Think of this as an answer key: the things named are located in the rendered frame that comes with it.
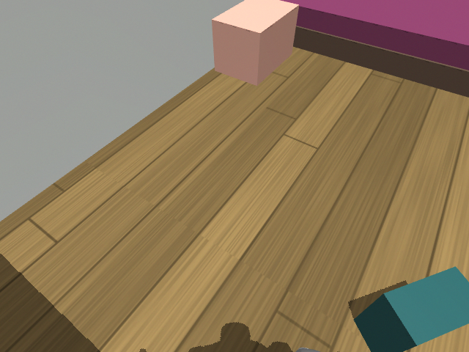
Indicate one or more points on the bed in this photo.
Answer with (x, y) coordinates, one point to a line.
(425, 41)

